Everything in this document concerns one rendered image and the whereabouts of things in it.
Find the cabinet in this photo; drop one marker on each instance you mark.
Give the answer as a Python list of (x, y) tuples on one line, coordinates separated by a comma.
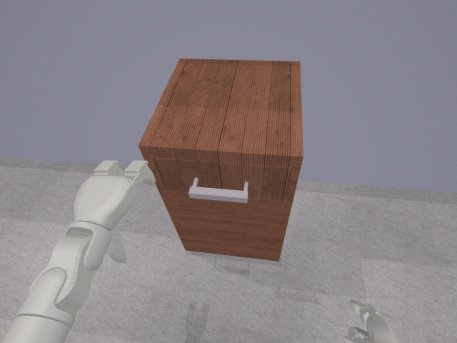
[(232, 111)]

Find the drawer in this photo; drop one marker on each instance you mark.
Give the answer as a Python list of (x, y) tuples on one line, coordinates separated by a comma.
[(264, 182)]

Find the right robot hand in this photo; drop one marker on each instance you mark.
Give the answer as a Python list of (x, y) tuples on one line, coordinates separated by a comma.
[(379, 330)]

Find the robot left forearm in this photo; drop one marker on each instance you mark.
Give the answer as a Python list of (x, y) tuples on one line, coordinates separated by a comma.
[(62, 288)]

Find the handle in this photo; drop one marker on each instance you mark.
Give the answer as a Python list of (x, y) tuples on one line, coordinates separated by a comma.
[(226, 195)]

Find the left robot hand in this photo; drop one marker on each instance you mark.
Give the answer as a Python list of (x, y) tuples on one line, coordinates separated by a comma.
[(106, 197)]

